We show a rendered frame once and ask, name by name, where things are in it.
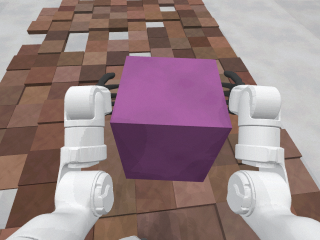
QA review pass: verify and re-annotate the right robot forearm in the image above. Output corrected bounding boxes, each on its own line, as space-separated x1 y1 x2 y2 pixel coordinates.
229 85 292 206

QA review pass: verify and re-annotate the left robot hand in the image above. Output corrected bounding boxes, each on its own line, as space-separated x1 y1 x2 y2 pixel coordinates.
96 72 120 116

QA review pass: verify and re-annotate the robot left upper arm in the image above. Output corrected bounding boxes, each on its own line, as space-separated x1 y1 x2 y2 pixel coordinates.
5 170 114 240

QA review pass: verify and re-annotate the right robot hand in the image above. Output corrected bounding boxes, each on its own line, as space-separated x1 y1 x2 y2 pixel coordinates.
221 70 245 115

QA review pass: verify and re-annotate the left robot forearm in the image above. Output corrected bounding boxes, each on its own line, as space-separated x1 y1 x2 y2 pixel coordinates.
54 85 112 206

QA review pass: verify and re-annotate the carton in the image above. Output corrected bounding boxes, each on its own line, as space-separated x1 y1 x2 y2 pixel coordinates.
110 56 232 182

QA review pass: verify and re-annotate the robot right upper arm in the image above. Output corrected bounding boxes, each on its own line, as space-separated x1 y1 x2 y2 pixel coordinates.
226 170 320 240

